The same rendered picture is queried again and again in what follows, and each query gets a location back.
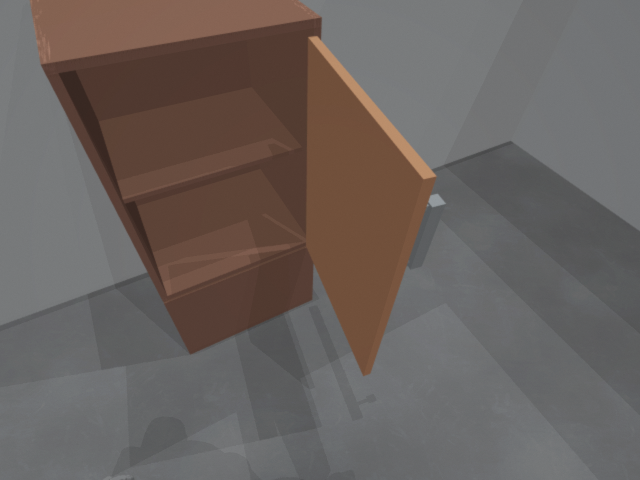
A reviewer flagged cupboard door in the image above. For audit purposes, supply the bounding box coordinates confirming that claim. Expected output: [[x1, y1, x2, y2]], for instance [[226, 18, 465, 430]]
[[306, 36, 437, 376]]

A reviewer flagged handle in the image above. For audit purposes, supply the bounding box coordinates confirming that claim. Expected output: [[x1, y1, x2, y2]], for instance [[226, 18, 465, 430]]
[[406, 194, 446, 270]]

